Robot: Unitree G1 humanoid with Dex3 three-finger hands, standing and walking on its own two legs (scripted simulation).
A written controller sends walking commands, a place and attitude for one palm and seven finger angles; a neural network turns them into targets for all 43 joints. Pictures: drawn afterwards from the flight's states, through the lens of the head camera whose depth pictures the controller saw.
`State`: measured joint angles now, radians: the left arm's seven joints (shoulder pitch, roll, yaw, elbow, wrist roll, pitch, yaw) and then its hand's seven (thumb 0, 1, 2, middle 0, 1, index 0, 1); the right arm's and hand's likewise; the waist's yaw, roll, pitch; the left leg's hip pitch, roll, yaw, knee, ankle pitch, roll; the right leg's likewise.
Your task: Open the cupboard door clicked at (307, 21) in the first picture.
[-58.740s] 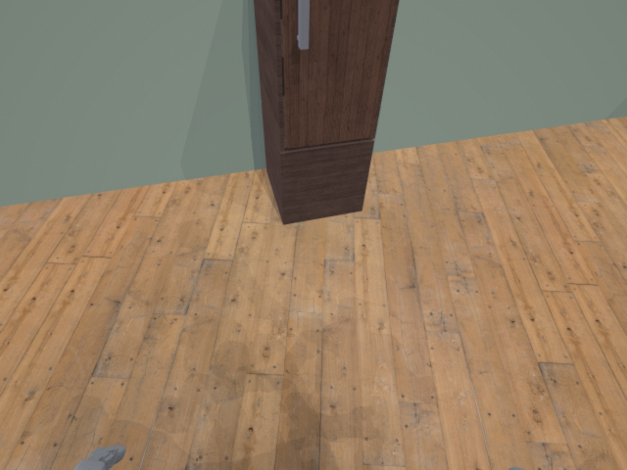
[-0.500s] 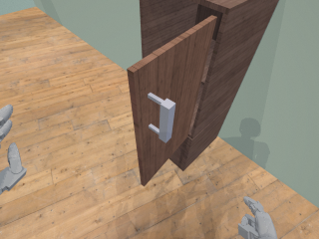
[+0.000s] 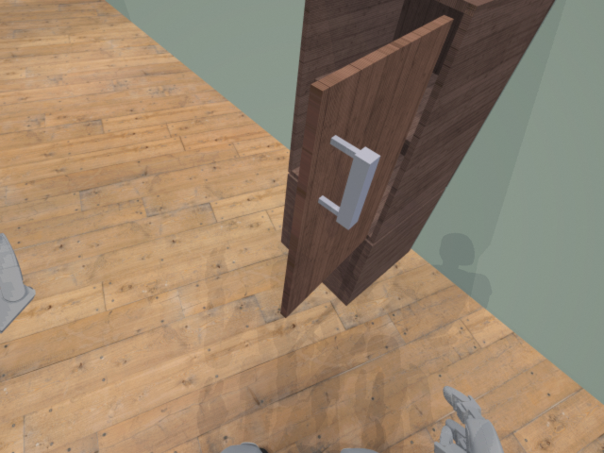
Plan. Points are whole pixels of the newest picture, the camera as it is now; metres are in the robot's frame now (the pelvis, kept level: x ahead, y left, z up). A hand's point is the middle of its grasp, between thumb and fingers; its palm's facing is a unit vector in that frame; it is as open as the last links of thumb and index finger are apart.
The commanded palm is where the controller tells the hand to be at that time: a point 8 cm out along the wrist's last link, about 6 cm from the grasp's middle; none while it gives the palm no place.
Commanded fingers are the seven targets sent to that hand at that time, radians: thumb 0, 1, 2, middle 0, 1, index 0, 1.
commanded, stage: step back with the hand held close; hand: left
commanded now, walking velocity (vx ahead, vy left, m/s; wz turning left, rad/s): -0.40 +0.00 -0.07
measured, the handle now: (343, 183) +0.46 -0.03 +0.10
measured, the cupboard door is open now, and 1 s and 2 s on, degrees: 96 96 96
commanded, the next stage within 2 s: stop stepping back and stand still in 0.18 s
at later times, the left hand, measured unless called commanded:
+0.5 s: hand out of the picture +0.11 +0.23 +0.19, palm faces +0.37 -0.81 -0.45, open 7.4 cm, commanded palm +0.07 +0.27 +0.18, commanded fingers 0.00 0.90 0.90 -0.20 -0.30 -0.20 -0.30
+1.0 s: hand out of the picture +0.05 +0.27 +0.16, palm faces +0.46 -0.79 -0.41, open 7.4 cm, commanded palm +0.00 +0.29 +0.18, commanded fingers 0.00 0.90 0.90 -0.20 -0.30 -0.20 -0.30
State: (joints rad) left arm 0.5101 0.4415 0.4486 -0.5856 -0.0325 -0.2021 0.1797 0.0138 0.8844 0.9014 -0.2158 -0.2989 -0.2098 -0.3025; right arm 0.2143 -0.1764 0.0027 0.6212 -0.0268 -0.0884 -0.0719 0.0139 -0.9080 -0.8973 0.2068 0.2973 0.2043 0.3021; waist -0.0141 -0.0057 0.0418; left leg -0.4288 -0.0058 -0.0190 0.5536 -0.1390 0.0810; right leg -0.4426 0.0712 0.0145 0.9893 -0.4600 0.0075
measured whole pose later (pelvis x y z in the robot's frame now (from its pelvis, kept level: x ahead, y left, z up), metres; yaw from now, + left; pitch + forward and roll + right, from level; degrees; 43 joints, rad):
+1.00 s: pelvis -0.16 +0.00 +0.00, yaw -3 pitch -2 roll -1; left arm 0.50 0.36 0.40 -0.34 -0.04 -0.20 0.16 0.01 0.89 0.90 -0.21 -0.30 -0.21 -0.30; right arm 0.26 -0.23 0.00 0.70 0.00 -0.11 -0.09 0.01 -0.91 -0.90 0.21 0.30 0.20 0.30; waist 0.03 0.04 -0.03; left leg -0.28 -0.02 -0.03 0.53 -0.23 0.02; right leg -0.13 0.03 -0.04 0.47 -0.31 -0.03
